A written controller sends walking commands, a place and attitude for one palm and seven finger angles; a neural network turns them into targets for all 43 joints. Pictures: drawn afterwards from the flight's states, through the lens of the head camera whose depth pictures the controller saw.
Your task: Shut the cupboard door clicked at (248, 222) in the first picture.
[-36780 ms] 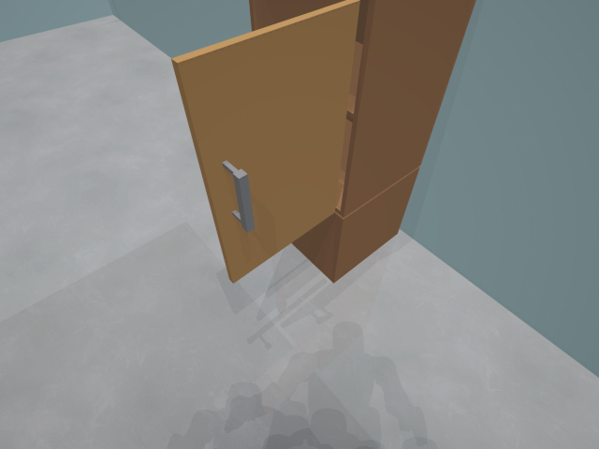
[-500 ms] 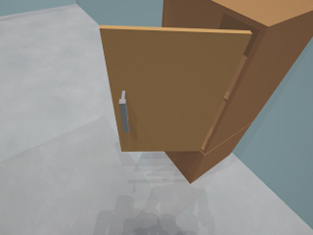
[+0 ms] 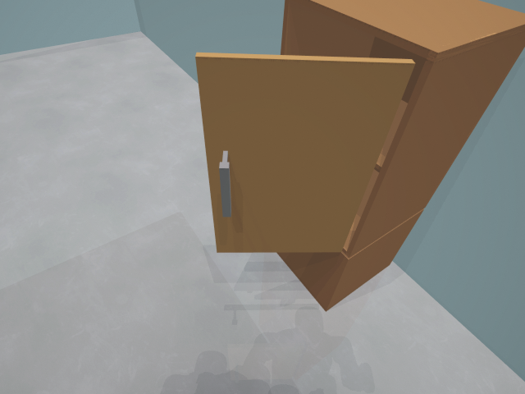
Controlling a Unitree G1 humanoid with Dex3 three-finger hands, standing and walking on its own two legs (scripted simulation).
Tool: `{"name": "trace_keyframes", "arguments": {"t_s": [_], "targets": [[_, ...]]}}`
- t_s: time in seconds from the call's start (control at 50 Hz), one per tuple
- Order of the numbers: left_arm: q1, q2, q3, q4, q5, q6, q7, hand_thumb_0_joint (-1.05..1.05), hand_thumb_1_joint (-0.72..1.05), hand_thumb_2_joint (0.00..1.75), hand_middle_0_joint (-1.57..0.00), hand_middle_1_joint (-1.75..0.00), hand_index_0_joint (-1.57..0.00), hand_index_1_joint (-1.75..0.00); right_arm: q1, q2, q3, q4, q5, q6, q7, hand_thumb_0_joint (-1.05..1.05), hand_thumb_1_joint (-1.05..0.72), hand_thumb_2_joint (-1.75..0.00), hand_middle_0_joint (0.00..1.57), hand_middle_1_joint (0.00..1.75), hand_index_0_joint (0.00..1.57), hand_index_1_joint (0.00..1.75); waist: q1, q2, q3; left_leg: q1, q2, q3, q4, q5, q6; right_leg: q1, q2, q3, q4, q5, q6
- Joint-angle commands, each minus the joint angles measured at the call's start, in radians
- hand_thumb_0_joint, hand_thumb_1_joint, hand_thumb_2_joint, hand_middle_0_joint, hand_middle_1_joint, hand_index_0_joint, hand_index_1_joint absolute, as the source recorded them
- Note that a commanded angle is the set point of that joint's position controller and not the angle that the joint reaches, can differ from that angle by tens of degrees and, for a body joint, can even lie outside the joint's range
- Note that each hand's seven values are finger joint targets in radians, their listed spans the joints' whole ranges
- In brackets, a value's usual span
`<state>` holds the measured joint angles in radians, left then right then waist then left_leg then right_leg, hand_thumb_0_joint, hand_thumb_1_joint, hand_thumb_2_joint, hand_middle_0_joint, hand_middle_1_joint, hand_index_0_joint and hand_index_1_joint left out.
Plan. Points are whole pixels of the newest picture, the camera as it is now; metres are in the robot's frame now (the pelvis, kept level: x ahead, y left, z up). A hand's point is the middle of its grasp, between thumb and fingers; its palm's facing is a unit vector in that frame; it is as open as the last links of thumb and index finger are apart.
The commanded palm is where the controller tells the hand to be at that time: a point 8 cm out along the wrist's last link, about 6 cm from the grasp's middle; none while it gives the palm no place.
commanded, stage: shuffle to correct the standing spot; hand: left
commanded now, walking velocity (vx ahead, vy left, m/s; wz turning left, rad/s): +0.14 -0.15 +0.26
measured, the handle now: (226, 185) +0.55 +0.12 -0.03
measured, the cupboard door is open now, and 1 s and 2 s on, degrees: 57 57 57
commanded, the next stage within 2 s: come to a stop and stand still in 1.10 s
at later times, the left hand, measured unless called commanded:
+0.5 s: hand out of the picture -0.06 +0.12 -0.19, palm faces +0.07 -0.99 -0.10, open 7.4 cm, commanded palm none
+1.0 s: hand out of the picture +0.03 +0.11 -0.19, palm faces +0.09 -0.99 -0.10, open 7.4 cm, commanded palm none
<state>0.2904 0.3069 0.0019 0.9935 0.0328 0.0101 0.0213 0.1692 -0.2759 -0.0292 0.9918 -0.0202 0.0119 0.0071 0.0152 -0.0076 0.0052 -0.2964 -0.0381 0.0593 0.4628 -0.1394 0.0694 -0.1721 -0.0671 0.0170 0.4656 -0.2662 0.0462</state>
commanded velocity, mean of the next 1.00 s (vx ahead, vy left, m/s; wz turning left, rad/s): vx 0.15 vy -0.13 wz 0.10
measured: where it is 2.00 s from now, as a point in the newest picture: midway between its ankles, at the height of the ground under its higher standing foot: outside the picture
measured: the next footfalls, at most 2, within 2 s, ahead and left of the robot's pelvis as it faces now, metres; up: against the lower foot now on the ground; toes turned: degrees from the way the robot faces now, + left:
left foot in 0.90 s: +0.15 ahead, +0.02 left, +0.00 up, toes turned +6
right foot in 1.22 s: +0.16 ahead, -0.17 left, +0.00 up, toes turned +6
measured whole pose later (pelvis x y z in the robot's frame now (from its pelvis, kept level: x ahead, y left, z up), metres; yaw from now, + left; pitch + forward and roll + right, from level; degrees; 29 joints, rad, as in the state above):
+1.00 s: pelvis +0.05 -0.04 +0.00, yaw +4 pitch +0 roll +0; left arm 0.32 0.15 0.04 1.04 0.04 0.03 -0.01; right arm 0.27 -0.12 -0.05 1.02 -0.04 -0.04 -0.03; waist -0.01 -0.06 0.03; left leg -0.29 0.03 0.14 0.56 -0.28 0.04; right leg -0.42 -0.04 -0.05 0.98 -0.40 -0.01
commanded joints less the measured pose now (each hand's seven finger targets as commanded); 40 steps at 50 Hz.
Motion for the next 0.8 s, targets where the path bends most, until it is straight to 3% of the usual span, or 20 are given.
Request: {"name": "trace_keyframes", "arguments": {"t_s": [0.0,0.1,0.18,0.24,0.3,0.32,0.36,0.38,0.4,0.42,0.44,0.48,0.52,0.56,0.58,0.6,0.62,0.66,0.7,0.78], "targets": [[0.098,0.046,0.01,-0.001,-0.004,-0.006,0.007,0.0,0.9,0.9,-0.2,-0.3,-0.2,-0.3,0.021,-0.089,-0.014,-0.019,0.003,-0.011,-0.007,0.0,-0.9,-0.9,0.2,0.3,0.2,0.3,-0.011,0.022,0.021,0.008,0.151,-0.209,-0.217,-0.419,-0.035,-0.067,-0.007,-0.005,-0.08,-0.171,-0.047],[0.173,0.02,0.017,0.03,-0.001,0.006,0.0,0.0,0.9,0.9,-0.2,-0.3,-0.2,-0.3,0.05,-0.09,-0.027,0.015,0.002,0.004,-0.019,0.0,-0.9,-0.9,0.2,0.3,0.2,0.3,0.0,0.024,0.096,-0.071,0.158,-0.234,-0.225,-0.487,-0.021,-0.062,0.014,-0.028,-0.065,-0.182,-0.06],[0.211,-0.005,0.027,0.039,-0.006,0.009,-0.004,0.0,0.9,0.9,-0.2,-0.3,-0.2,-0.3,0.088,-0.058,-0.036,0.035,0.0,0.004,-0.029,0.0,-0.9,-0.9,0.2,0.3,0.2,0.3,-0.008,0.035,0.082,-0.073,0.121,-0.185,-0.144,-0.455,-0.032,-0.075,-0.002,-0.006,-0.09,-0.245,-0.082],[0.229,-0.013,0.038,0.042,-0.009,0.008,0.0,0.0,0.9,0.9,-0.2,-0.3,-0.2,-0.3,0.113,-0.008,-0.036,0.04,-0.001,0.004,-0.032,0.0,-0.9,-0.9,0.2,0.3,0.2,0.3,-0.009,-0.052,0.098,-0.112,0.067,-0.114,0.007,-0.39,-0.04,-0.095,-0.046,0.052,-0.139,-0.329,-0.119],[0.196,-0.02,0.042,0.039,-0.013,-0.003,0.008,0.0,0.9,0.9,-0.2,-0.3,-0.2,-0.3,0.16,0.053,-0.03,0.044,0.002,-0.008,-0.032,0.0,-0.9,-0.9,0.2,0.3,0.2,0.3,-0.035,-0.127,0.09,-0.082,0.04,-0.019,0.165,-0.271,-0.043,-0.135,-0.112,0.106,-0.167,-0.357,-0.153],[0.164,-0.03,0.039,0.034,-0.012,-0.003,0.009,0.0,0.9,0.9,-0.2,-0.3,-0.2,-0.3,0.187,0.059,-0.032,0.049,0.002,-0.01,-0.032,0.0,-0.9,-0.9,0.2,0.3,0.2,0.3,-0.059,-0.096,0.105,-0.024,0.053,-0.02,0.151,-0.281,-0.041,-0.218,-0.113,0.088,-0.146,-0.38,-0.148],[0.133,-0.062,0.035,0.019,-0.008,0.004,0.004,0.0,0.9,0.9,-0.2,-0.3,-0.2,-0.3,0.259,0.035,-0.041,0.067,-0.004,-0.011,-0.035,0.0,-0.9,-0.9,0.2,0.3,0.2,0.3,-0.085,0.072,0.156,0.035,0.129,-0.183,-0.031,-0.476,-0.02,-0.357,-0.01,-0.005,0.015,-0.406,-0.106],[0.138,-0.089,0.033,0.012,-0.005,0.004,0.001,0.0,0.9,0.9,-0.2,-0.3,-0.2,-0.3,0.307,-0.01,-0.055,0.076,-0.011,-0.016,-0.04,0.0,-0.9,-0.9,0.2,0.3,0.2,0.3,-0.096,0.226,0.153,0.038,0.249,-0.389,-0.221,-0.647,0.025,-0.379,0.064,-0.099,0.198,-0.325,-0.069],[0.133,-0.098,0.033,0.003,0.003,0.004,-0.004,0.0,0.9,0.9,-0.2,-0.3,-0.2,-0.3,0.322,-0.062,-0.069,0.078,-0.011,-0.024,-0.044,0.0,-0.9,-0.9,0.2,0.3,0.2,0.3,-0.089,0.269,0.159,0.021,0.354,-0.567,-0.345,-0.743,0.088,-0.39,0.075,-0.111,0.368,-0.244,-0.062],[0.124,-0.104,0.037,-0.001,0.006,0.004,-0.009,0.0,0.9,0.9,-0.2,-0.3,-0.2,-0.3,0.29,-0.068,-0.073,0.071,-0.011,-0.029,-0.045,0.0,-0.9,-0.9,0.2,0.3,0.2,0.3,-0.07,0.196,0.155,-0.036,0.384,-0.586,-0.375,-0.709,0.122,-0.371,0.026,-0.041,0.479,-0.214,-0.073],[0.131,-0.114,0.039,-0.001,0.006,-0.003,-0.012,0.0,0.9,0.9,-0.2,-0.3,-0.2,-0.3,0.248,-0.057,-0.071,0.057,-0.009,-0.035,-0.046,0.0,-0.9,-0.9,0.2,0.3,0.2,0.3,-0.045,0.144,0.138,-0.103,0.378,-0.527,-0.36,-0.645,0.125,-0.323,0.001,-0.019,0.501,-0.191,-0.073],[0.173,-0.139,0.043,0.013,-0.002,-0.004,-0.017,0.0,0.9,0.9,-0.2,-0.3,-0.2,-0.3,0.184,-0.037,-0.064,0.045,-0.009,-0.039,-0.046,0.0,-0.9,-0.9,0.2,0.3,0.2,0.3,-0.013,0.149,0.088,-0.138,0.335,-0.389,-0.329,-0.515,0.102,-0.215,-0.008,-0.034,0.407,-0.169,-0.065],[0.226,-0.155,0.045,0.025,-0.006,0.002,-0.02,0.0,0.9,0.9,-0.2,-0.3,-0.2,-0.3,0.144,-0.039,-0.067,0.038,-0.011,-0.036,-0.048,0.0,-0.9,-0.9,0.2,0.3,0.2,0.3,0.013,0.153,0.052,-0.186,0.295,-0.301,-0.31,-0.471,0.075,-0.067,0.024,-0.082,0.259,-0.159,-0.066],[0.335,-0.152,0.055,0.059,-0.005,0.006,-0.018,0.0,0.9,0.9,-0.2,-0.3,-0.2,-0.3,0.119,-0.032,-0.074,0.034,-0.012,-0.017,-0.048,0.0,-0.9,-0.9,0.2,0.3,0.2,0.3,0.057,0.059,0.05,-0.3,0.218,-0.208,-0.196,-0.529,0.016,0.147,0.078,-0.132,0.023,-0.099,-0.071],[0.381,-0.113,0.067,0.066,0.004,0.004,-0.008,0.0,0.9,0.9,-0.2,-0.3,-0.2,-0.3,0.11,0.019,-0.069,0.025,-0.006,-0.007,-0.044,0.0,-0.9,-0.9,0.2,0.3,0.2,0.3,0.077,-0.109,0.096,-0.405,0.11,-0.105,0.035,-0.514,-0.029,0.17,-0.016,0.01,-0.175,-0.247,-0.105],[0.352,-0.029,0.078,0.046,0.007,0.001,0.012,0.0,0.9,0.9,-0.2,-0.3,-0.2,-0.3,0.108,0.111,-0.051,-0.003,0.003,-0.003,-0.037,0.0,-0.9,-0.9,0.2,0.3,0.2,0.3,0.062,-0.365,0.143,-0.504,0.009,0.05,0.331,-0.396,-0.067,0.109,-0.257,0.342,-0.377,-0.525,-0.201],[0.254,-0.029,0.084,0.014,-0.005,0.006,0.014,0.0,0.9,0.9,-0.2,-0.3,-0.2,-0.3,0.063,0.077,-0.06,-0.025,-0.006,0.003,-0.03,0.0,-0.9,-0.9,0.2,0.3,0.2,0.3,0.024,-0.198,0.143,-0.385,0.04,0.002,0.561,-0.335,-0.059,-0.104,-0.316,0.358,-0.416,-0.477,-0.244],[0.1,-0.068,0.067,-0.018,-0.006,-0.032,0.017,0.0,0.9,0.9,-0.2,-0.3,-0.2,-0.3,0.139,0.082,-0.065,0.003,-0.012,0.006,-0.015,0.0,-0.9,-0.9,0.2,0.3,0.2,0.3,-0.055,-0.123,0.132,-0.36,0.097,-0.02,0.685,-0.23,-0.053,-0.134,-0.219,0.207,-0.348,-0.358,-0.214],[0.091,-0.093,0.057,-0.01,0.0,-0.047,0.019,0.0,0.9,0.9,-0.2,-0.3,-0.2,-0.3,0.148,0.099,-0.064,0.005,-0.008,0.0,-0.007,0.0,-0.9,-0.9,0.2,0.3,0.2,0.3,-0.05,-0.126,0.12,-0.32,0.106,-0.003,0.625,-0.202,-0.059,-0.09,-0.179,0.085,-0.297,-0.163,-0.219],[0.132,-0.052,0.061,0.013,0.006,-0.04,0.007,0.0,0.9,0.9,-0.2,-0.3,-0.2,-0.3,0.097,0.118,-0.048,-0.023,-0.004,-0.023,-0.011,0.0,-0.9,-0.9,0.2,0.3,0.2,0.3,-0.012,-0.099,0.098,-0.15,0.094,0.053,0.284,-0.258,-0.054,-0.066,-0.184,0.07,-0.215,-0.043,-0.243]]}}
